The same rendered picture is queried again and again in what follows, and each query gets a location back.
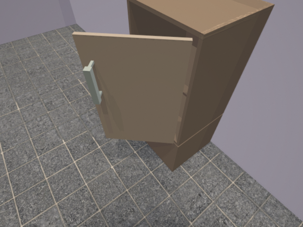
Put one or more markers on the cupboard door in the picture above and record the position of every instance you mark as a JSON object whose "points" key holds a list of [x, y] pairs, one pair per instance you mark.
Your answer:
{"points": [[142, 79]]}

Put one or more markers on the handle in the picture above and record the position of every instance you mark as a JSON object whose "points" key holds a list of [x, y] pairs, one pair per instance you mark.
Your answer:
{"points": [[92, 84]]}

